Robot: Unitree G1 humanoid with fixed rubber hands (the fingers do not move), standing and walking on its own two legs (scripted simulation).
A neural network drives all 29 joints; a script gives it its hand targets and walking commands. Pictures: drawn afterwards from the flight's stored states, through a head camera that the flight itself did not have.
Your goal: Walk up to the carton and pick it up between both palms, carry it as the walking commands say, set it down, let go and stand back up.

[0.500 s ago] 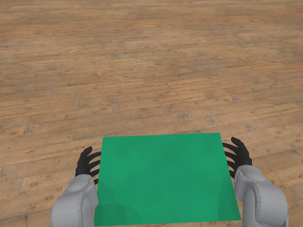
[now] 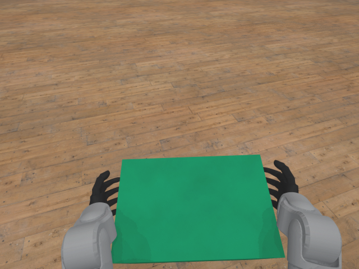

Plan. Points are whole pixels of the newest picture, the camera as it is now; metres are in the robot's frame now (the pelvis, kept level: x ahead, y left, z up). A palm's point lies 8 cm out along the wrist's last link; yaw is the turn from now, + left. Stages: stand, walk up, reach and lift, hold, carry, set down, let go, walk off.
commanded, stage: carry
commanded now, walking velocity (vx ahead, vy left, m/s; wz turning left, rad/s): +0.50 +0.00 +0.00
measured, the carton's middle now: (192, 213) +0.25 +0.01 +0.02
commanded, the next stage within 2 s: none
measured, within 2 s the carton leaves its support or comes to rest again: neither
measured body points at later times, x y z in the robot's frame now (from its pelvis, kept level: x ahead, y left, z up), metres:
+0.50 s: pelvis +0.25 -0.02 -0.03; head +0.24 -0.02 +0.42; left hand +0.49 +0.16 +0.06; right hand +0.49 -0.20 +0.06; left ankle +0.03 +0.08 -0.73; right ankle +0.32 -0.12 -0.74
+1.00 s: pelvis +0.59 +0.03 -0.01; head +0.62 +0.05 +0.44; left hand +0.84 +0.21 +0.05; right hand +0.84 -0.15 +0.06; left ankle +0.62 +0.11 -0.74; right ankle +0.43 -0.09 -0.66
